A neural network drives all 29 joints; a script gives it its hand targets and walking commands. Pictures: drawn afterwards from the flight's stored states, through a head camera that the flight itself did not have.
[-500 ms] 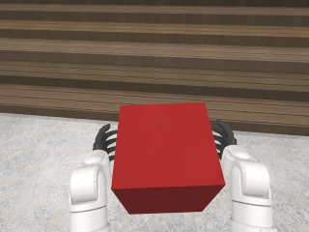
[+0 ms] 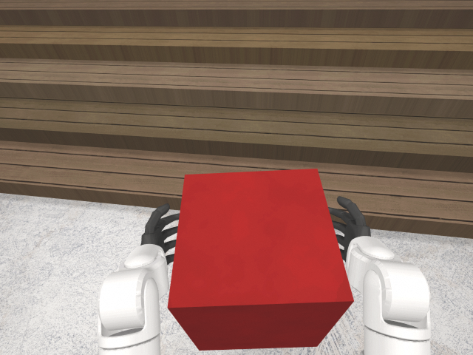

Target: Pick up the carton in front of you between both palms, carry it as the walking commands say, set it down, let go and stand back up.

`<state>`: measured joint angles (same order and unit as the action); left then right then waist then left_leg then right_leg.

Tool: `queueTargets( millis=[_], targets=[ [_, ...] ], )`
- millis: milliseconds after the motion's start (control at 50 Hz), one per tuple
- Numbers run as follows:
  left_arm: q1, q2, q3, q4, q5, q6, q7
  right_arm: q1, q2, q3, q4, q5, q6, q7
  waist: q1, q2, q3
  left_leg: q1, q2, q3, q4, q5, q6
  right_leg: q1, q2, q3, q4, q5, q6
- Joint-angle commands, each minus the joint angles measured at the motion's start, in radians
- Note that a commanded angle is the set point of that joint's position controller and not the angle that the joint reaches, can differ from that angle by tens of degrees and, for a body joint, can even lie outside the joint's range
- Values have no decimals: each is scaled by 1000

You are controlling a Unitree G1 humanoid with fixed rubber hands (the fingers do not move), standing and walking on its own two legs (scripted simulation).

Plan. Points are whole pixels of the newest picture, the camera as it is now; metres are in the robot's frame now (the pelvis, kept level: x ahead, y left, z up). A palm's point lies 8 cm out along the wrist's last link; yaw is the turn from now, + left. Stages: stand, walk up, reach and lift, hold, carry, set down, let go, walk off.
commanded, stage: carry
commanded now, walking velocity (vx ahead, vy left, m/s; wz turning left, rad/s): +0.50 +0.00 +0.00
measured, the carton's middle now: (254, 265) +0.25 +0.00 +0.02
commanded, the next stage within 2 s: none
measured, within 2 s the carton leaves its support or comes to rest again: neither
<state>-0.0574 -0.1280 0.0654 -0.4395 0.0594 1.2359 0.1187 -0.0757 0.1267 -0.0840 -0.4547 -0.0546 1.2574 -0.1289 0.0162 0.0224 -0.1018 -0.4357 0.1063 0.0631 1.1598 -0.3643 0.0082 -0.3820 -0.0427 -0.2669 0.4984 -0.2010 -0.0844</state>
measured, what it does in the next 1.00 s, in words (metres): walks ahead: left foot, then right foot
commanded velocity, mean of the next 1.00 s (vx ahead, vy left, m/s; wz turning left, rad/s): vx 0.50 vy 0.00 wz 0.00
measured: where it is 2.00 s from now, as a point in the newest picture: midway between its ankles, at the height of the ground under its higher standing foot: (247, 126)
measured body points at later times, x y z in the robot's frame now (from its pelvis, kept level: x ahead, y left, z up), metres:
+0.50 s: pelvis +0.33 +0.04 +0.00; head +0.35 +0.05 +0.45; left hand +0.64 +0.16 +0.12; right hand +0.61 -0.14 +0.13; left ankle +0.39 +0.10 -0.73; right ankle +0.20 -0.08 -0.63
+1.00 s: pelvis +0.64 -0.02 +0.00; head +0.73 -0.03 +0.44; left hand +1.03 +0.14 +0.11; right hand +1.04 -0.17 +0.11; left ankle +0.57 +0.11 -0.59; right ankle +0.67 -0.07 -0.73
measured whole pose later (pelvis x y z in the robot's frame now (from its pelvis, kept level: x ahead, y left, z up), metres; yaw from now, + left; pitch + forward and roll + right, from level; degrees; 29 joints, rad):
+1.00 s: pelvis +0.64 -0.02 +0.00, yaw -2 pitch +6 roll +1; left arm -0.73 -0.08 0.31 -0.08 0.02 1.24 0.18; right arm -0.75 0.07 -0.34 -0.09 -0.03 1.26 -0.17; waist 0.07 0.01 0.08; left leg -0.66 0.02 0.03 1.48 -0.39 0.07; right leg -0.42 0.02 -0.16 0.57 -0.25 -0.11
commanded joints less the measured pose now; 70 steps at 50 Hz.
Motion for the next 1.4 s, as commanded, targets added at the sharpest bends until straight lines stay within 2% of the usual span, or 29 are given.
queueTargets(
  millis=[0,120,260,320,340,360,380,440,540,700,740,780,800,820,840,860,920,1000,1080,1120,1180,1200,1220,1240,1260,1280,1300,1320,1380],
  targets=[
    [-484,-922,-704,-145,-356,-36,-178,-420,902,704,-82,314,-46,189,-4,-93,-247,-211,41,-28,-55,111,12,366,-284,385,-317,-24,-39],
    [-432,-847,-709,-128,-360,-48,-196,-355,858,694,-63,263,-71,168,-1,-130,-155,-255,8,66,-414,256,-14,424,-226,225,-353,121,-48],
    [-495,-737,-659,-211,-360,-6,-155,-492,753,698,-202,345,-24,149,5,-174,-59,-138,-32,143,-632,355,26,457,-200,120,-290,319,-22],
    [-549,-640,-627,-224,-352,31,-118,-525,649,649,-189,356,13,128,-27,-126,-174,210,-133,245,-683,233,38,401,-134,18,52,553,26],
    [-574,-598,-613,-221,-348,45,-104,-532,608,625,-174,350,25,120,-53,-63,-254,446,-65,147,-665,163,43,243,-104,27,256,384,45],
    [-612,-582,-607,-231,-357,62,-91,-566,558,599,-153,338,33,111,-53,181,-363,693,227,-347,-764,-58,186,-71,-7,60,595,129,92],
    [-657,-566,-603,-234,-367,72,-86,-580,562,593,-136,348,40,104,-59,314,-336,726,305,-618,-918,24,247,-290,93,148,783,-284,91],
    [-781,-638,-589,-181,-381,74,-79,-735,620,603,-156,377,51,102,-51,42,-292,551,252,-321,-847,288,195,-336,-56,275,835,-171,27],
    [-903,-629,-556,-14,-320,63,-58,-892,619,578,-10,371,43,104,-37,85,-272,428,185,-95,-917,248,164,-290,-64,220,590,-41,43],
    [-1145,-631,-442,216,-298,41,-26,-1120,613,463,245,338,17,65,-76,105,-183,482,111,42,-851,496,154,-255,3,112,145,140,30],
    [-1212,-629,-408,265,-296,38,-23,-1184,627,439,295,337,9,55,-56,131,-210,479,111,71,-769,591,142,-152,28,105,113,154,6],
    [-1242,-629,-377,321,-294,33,-21,-1238,652,422,336,338,7,48,31,73,-299,434,56,152,-486,754,86,125,104,26,9,151,-2],
    [-1247,-633,-359,348,-292,32,-22,-1268,658,413,354,336,8,44,77,-5,-377,281,13,154,-260,582,57,368,59,88,1,137,-3],
    [-1239,-633,-337,377,-295,34,-24,-1281,667,403,372,326,12,38,88,-183,-397,64,-52,107,-39,132,41,525,-170,420,9,243,-9],
    [-1286,-634,-338,384,-300,30,-18,-1272,688,374,395,312,16,34,59,-374,-491,-235,-167,6,220,-159,18,737,-330,841,-107,157,-172],
    [-1305,-698,-358,375,-326,27,-24,-1305,694,367,386,299,14,28,60,-301,-487,-328,-117,-68,345,-128,49,734,-344,844,-120,90,-206],
    [-1463,-847,-411,249,-401,-2,-56,-1386,803,371,329,299,-10,34,57,-95,-425,-425,-62,-70,384,-28,64,625,-260,596,-65,318,-164],
    [-1417,-856,-456,138,-398,-38,-58,-1271,791,387,262,238,-51,25,58,-96,-459,-546,-59,-38,375,-3,64,686,-233,500,-29,393,-144],
    [-1318,-759,-489,81,-394,-50,-49,-1202,709,426,196,215,-65,9,116,-145,-430,-898,-48,8,657,-148,94,866,-273,535,-22,503,-211],
    [-1297,-724,-502,81,-403,-44,-53,-1190,661,433,186,216,-61,7,119,-87,-353,-994,-24,26,614,-198,99,858,-241,507,-77,440,-185],
    [-1273,-703,-508,124,-425,-31,-66,-1175,628,422,211,208,-47,8,55,-87,-233,-595,-19,81,111,-97,112,503,-143,305,-242,598,-121],
    [-1278,-707,-506,141,-429,-25,-72,-1162,628,428,239,212,-41,10,22,-119,-258,-280,-116,186,-71,18,122,339,-92,194,-225,997,-101],
    [-1269,-717,-502,158,-422,-21,-76,-1142,637,439,250,211,-36,14,-36,-255,-344,-53,-198,245,-85,106,132,292,-109,167,-101,1371,-94],
    [-1275,-723,-497,164,-407,-19,-81,-1151,669,454,243,223,-36,23,-151,-300,-474,141,-206,220,-168,204,136,334,-133,155,111,1504,-63],
    [-1296,-743,-498,157,-395,-19,-85,-1171,694,473,224,245,-40,36,-254,-185,-574,351,-228,176,-443,310,125,337,-91,122,424,1327,-15],
    [-1294,-766,-494,170,-373,-25,-87,-1186,740,497,218,284,-43,52,-205,0,-558,586,-111,-85,-576,566,156,42,37,205,705,370,25],
    [-1232,-750,-447,181,-342,-23,-86,-1190,760,531,233,326,-50,61,-164,351,-786,792,256,-770,-688,1013,373,-163,252,346,1262,-140,82],
    [-1201,-715,-418,193,-300,-20,-72,-1202,807,561,229,375,-49,74,-123,194,-822,764,209,-737,-643,839,371,-180,177,493,1388,-94,27],
    [-1227,-693,-355,191,-209,-27,-51,-1354,882,615,162,466,-64,99,-90,-5,-497,539,145,-567,-665,491,268,-400,69,394,1302,-80,9]
  ],
)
